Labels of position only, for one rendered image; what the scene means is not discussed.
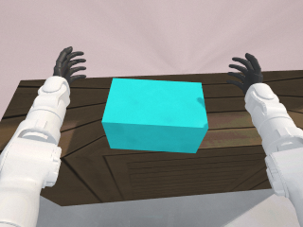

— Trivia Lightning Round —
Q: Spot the right robot upper arm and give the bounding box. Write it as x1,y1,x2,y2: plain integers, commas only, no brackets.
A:
264,147,303,227

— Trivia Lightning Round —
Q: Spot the robot left forearm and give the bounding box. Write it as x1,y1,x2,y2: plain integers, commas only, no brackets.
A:
0,76,70,175

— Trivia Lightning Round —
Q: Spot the carton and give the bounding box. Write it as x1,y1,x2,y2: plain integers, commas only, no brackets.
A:
101,78,208,153

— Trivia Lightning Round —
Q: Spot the robot right forearm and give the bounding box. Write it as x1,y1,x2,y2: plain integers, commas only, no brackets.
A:
244,83,303,156

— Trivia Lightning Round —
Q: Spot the robot right hand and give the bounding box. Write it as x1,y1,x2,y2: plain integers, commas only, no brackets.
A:
226,53,263,96

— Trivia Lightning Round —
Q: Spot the left robot upper arm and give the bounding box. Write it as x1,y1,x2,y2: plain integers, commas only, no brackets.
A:
0,137,62,227

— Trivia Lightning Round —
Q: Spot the robot left hand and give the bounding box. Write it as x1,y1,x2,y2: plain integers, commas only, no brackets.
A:
53,46,86,87

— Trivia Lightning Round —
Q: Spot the pedestal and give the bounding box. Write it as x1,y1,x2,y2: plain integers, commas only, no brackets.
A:
0,70,303,207

